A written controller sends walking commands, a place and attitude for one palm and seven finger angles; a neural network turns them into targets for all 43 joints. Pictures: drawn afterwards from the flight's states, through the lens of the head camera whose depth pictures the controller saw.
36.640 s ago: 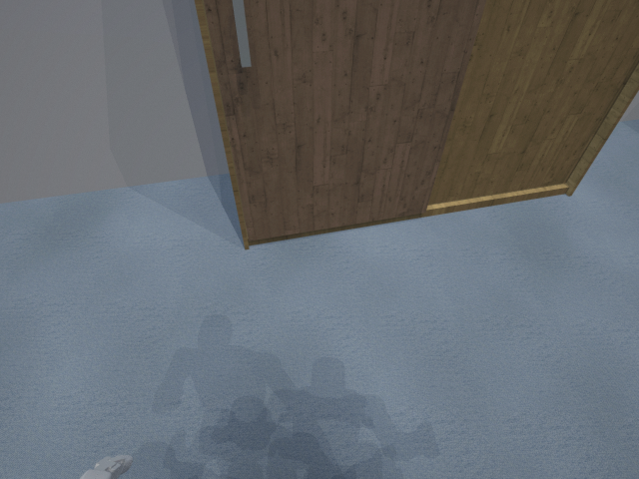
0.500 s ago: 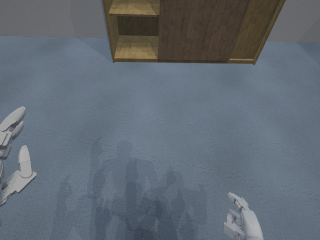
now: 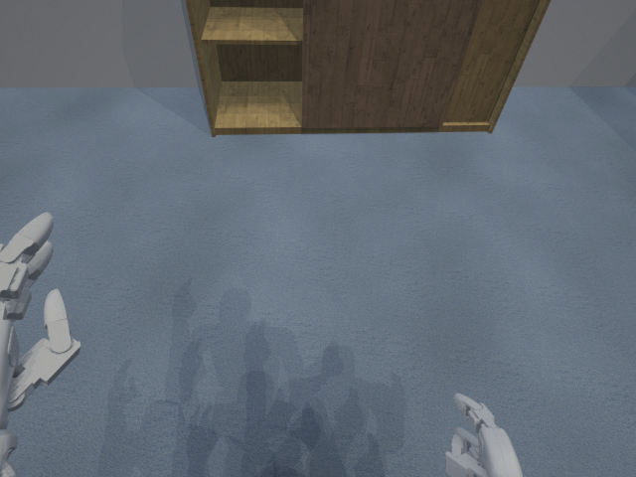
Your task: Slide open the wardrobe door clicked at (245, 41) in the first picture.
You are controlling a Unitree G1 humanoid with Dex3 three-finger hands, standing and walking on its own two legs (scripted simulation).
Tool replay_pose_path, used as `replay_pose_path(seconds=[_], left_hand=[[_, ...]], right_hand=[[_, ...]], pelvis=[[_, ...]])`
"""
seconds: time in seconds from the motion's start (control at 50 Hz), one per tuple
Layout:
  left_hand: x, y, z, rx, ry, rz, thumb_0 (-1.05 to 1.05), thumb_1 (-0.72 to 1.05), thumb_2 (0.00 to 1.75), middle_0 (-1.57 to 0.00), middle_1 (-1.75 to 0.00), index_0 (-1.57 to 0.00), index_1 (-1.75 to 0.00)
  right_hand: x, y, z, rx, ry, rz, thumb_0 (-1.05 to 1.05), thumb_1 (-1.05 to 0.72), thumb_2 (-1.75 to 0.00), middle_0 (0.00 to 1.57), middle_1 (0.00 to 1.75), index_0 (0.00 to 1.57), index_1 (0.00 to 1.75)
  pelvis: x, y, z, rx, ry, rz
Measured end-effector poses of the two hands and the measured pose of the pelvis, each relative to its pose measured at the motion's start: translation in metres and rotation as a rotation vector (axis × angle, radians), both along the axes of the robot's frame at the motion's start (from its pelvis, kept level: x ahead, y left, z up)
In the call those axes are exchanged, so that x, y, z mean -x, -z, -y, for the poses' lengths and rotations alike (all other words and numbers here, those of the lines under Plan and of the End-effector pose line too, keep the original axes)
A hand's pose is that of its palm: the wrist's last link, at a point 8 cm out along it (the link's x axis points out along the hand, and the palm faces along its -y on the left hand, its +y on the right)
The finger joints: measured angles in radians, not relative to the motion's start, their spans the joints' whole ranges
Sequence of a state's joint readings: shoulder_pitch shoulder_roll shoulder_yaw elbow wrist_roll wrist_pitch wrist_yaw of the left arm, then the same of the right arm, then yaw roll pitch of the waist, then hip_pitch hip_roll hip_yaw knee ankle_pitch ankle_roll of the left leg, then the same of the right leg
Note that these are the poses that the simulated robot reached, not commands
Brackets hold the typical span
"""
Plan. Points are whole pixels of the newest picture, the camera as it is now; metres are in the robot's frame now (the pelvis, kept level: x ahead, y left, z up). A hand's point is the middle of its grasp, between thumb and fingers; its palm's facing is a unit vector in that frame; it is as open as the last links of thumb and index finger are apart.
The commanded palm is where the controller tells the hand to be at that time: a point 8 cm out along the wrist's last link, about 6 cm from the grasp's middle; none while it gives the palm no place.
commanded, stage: stop stepping back and stand still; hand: left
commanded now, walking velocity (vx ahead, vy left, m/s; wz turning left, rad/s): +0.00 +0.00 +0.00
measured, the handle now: out of the picture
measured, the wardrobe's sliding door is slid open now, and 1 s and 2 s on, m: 0.47 0.47 0.47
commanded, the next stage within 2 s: let the arm hang, fingers relaxed in 0.02 s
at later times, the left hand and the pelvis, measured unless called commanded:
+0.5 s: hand out of the picture -0.05 +0.14 -0.18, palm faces -0.01 -0.99 -0.13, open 7.3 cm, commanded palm none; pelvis -0.05 -0.02 -0.01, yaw +0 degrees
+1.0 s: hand out of the picture -0.05 +0.14 -0.17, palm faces +0.00 -0.98 -0.18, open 7.4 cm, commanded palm none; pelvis -0.05 -0.02 +0.00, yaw -1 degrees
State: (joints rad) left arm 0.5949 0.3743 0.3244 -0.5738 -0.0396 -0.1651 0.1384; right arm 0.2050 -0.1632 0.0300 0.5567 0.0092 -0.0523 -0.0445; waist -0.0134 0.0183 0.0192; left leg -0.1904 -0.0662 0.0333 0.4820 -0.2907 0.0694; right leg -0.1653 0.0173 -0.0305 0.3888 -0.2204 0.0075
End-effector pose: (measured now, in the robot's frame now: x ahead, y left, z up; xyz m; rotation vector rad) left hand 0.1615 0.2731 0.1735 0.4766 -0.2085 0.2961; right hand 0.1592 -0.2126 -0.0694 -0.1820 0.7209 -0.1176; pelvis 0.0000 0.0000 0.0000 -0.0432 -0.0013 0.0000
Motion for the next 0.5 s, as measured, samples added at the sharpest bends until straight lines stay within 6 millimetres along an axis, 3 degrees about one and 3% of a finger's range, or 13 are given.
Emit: replay_pose_path(seconds=[0.12,0.14,0.18,0.24,0.3,0.34,0.42,0.5], left_hand=[[0.018,-0.004,-0.006,-0.017,-0.038,0.007,0.01,0.89,0.90,-0.21,-0.30,-0.21,-0.31],[0.019,0.002,-0.008,-0.022,-0.037,-0.003,0.01,0.89,0.90,-0.21,-0.30,-0.21,-0.30],[0.015,0.040,-0.015,0.003,-0.047,-0.149,0.00,0.89,0.90,-0.21,-0.30,-0.21,-0.30],[0.024,0.128,-0.022,0.099,-0.097,-0.500,0.00,0.90,0.90,-0.20,-0.30,-0.20,-0.30],[0.057,0.213,-0.010,0.207,-0.125,-0.850,0.00,0.90,0.90,-0.20,-0.29,-0.20,-0.30],[0.087,0.256,0.008,0.278,-0.127,-1.040,0.01,0.90,0.90,-0.20,-0.29,-0.20,-0.30],[0.153,0.310,0.052,0.411,-0.115,-1.311,0.01,0.91,0.90,-0.20,-0.29,-0.20,-0.30],[0.216,0.330,0.079,0.502,-0.150,-1.486,0.01,0.93,0.89,-0.20,-0.30,-0.20,-0.30]], right_hand=[[0.007,0.003,0.007,0.021,0.003,-0.019,0.01,-0.90,-0.89,0.20,0.30,0.20,0.30],[0.008,0.005,0.009,0.016,-0.017,-0.012,0.01,-0.90,-0.89,0.20,0.30,0.20,0.30],[0.009,0.013,0.016,0.017,-0.080,-0.032,0.01,-0.90,-0.89,0.20,0.30,0.20,0.30],[0.017,0.026,0.035,0.039,-0.092,-0.064,0.01,-0.90,-0.89,0.21,0.30,0.20,0.30],[0.039,0.032,0.051,0.071,-0.042,-0.100,0.01,-0.90,-0.89,0.21,0.30,0.20,0.30],[0.062,0.032,0.060,0.096,-0.017,-0.144,0.01,-0.90,-0.89,0.20,0.30,0.20,0.30],[0.117,0.034,0.074,0.136,0.019,-0.297,0.01,-0.90,-0.89,0.20,0.30,0.20,0.30],[0.171,0.039,0.080,0.142,0.055,-0.477,0.01,-0.90,-0.89,0.20,0.30,0.20,0.30]], pelvis=[[0.006,0.001,0.001,-0.009,-0.002,0.010],[0.008,0.002,0.001,-0.009,-0.007,0.007],[0.015,0.004,0.000,-0.016,-0.022,0.003],[0.024,0.011,-0.003,-0.018,-0.025,0.000],[0.032,0.014,-0.002,-0.028,-0.015,0.012],[0.037,0.014,0.002,-0.039,-0.005,0.024],[0.045,0.010,0.013,-0.048,0.001,0.038],[0.051,0.005,0.023,-0.039,-0.008,0.039]])
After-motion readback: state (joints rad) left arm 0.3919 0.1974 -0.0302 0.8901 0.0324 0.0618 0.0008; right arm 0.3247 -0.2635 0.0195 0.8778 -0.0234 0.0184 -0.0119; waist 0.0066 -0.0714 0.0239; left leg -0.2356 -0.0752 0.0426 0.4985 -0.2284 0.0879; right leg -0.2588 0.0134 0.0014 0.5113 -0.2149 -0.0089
